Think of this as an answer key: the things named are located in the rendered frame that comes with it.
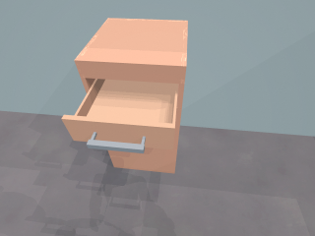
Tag cabinet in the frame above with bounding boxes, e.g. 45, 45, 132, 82
74, 18, 188, 174

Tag drawer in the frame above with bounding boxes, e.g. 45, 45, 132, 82
61, 79, 178, 150

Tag handle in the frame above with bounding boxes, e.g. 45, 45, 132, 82
87, 132, 146, 153

